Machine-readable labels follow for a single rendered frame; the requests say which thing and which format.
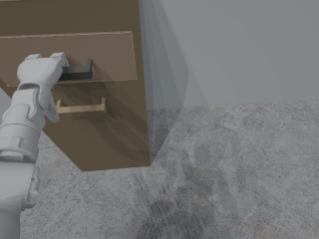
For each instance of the robot left forearm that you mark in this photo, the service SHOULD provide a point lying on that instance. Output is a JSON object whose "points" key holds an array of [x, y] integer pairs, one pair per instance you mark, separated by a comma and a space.
{"points": [[21, 125]]}

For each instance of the robot left hand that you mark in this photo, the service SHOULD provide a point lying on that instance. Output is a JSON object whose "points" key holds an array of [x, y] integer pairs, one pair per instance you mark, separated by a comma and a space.
{"points": [[47, 71]]}

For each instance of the handle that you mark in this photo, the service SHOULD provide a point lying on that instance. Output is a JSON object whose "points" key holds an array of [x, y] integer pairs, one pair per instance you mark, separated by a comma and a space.
{"points": [[74, 73], [81, 111]]}

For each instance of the cabinet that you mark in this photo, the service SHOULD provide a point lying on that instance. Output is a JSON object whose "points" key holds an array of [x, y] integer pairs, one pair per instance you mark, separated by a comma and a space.
{"points": [[120, 138]]}

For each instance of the robot left upper arm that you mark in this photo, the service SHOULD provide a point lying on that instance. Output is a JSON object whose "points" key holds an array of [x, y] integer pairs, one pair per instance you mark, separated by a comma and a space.
{"points": [[19, 189]]}

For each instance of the drawer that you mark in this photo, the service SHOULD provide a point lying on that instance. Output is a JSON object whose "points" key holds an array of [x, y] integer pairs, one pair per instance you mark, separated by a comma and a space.
{"points": [[112, 53]]}

